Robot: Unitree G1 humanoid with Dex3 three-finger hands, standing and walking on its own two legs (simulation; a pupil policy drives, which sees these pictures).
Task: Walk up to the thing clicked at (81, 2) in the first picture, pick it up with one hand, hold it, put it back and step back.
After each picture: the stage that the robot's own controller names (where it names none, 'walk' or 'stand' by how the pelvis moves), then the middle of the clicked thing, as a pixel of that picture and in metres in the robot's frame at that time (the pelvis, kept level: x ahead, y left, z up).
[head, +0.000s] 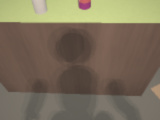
stand; out of the picture +0.84 +0.03 +0.13
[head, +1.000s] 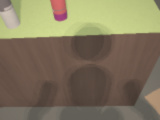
walk; out of the picture +0.72 +0.18 +0.15
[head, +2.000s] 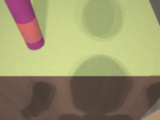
stand; (25, 17) +0.49 +0.23 +0.16
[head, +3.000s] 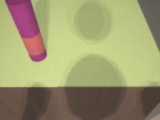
stand; (30, 32) +0.48 +0.22 +0.13
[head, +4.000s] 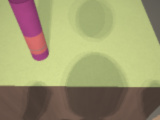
stand; (32, 31) +0.48 +0.21 +0.13
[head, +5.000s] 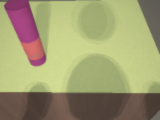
stand; (29, 36) +0.46 +0.22 +0.12
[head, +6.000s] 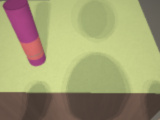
stand; (28, 36) +0.46 +0.22 +0.12
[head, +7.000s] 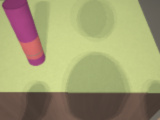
rise first; (27, 36) +0.46 +0.22 +0.13
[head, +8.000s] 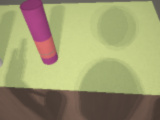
rise first; (42, 36) +0.47 +0.21 +0.13
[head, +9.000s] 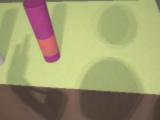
go down; (44, 34) +0.47 +0.21 +0.13
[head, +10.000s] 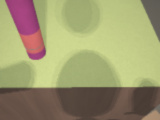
go down; (28, 28) +0.47 +0.19 +0.14
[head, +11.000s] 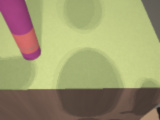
go down; (21, 27) +0.47 +0.20 +0.14
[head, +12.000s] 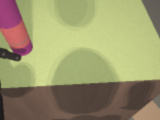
close in; (9, 20) +0.46 +0.21 +0.17
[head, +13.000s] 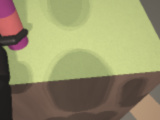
lift; (3, 11) +0.49 +0.21 +0.18
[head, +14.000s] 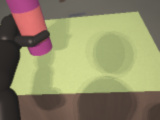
lift; (25, 8) +0.35 +0.15 +0.35
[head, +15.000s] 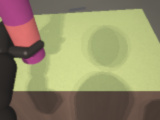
hold; (18, 18) +0.33 +0.18 +0.32
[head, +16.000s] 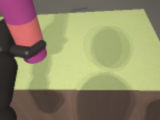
hold; (21, 17) +0.32 +0.17 +0.32
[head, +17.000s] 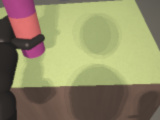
crouch; (22, 13) +0.39 +0.17 +0.28
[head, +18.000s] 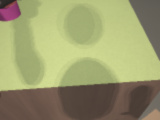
lower; out of the picture +0.49 +0.22 +0.34
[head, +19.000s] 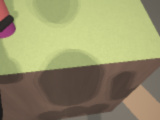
lower; out of the picture +0.52 +0.23 +0.19
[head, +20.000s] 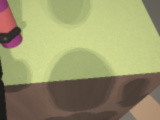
lower; out of the picture +0.49 +0.23 +0.18
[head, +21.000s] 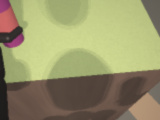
lower; out of the picture +0.49 +0.22 +0.18
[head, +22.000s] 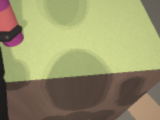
lower; out of the picture +0.50 +0.22 +0.18
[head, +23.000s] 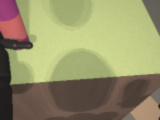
open; (6, 13) +0.48 +0.21 +0.18
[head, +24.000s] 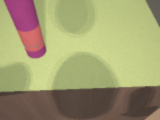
sink last; (27, 24) +0.46 +0.19 +0.17
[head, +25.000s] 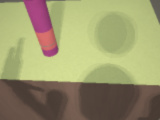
stand; (43, 27) +0.50 +0.21 +0.15
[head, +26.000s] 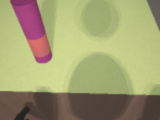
stand; (35, 33) +0.46 +0.20 +0.13
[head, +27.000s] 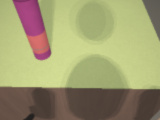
stand; (35, 30) +0.48 +0.21 +0.13
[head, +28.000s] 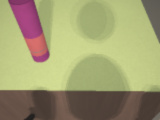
stand; (32, 32) +0.47 +0.21 +0.13
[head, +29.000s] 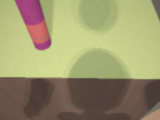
walk; (34, 19) +0.50 +0.20 +0.14
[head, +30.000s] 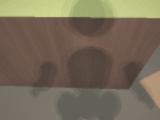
walk; out of the picture +0.75 +0.16 +0.15
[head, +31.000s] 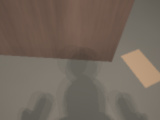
walk; out of the picture +1.13 +0.20 +0.14
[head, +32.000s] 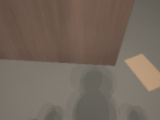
stand; out of the picture +1.17 +0.20 +0.14
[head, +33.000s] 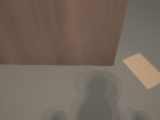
stand; out of the picture +1.19 +0.22 +0.13
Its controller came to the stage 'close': yes
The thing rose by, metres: 0.20
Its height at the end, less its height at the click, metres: +0.00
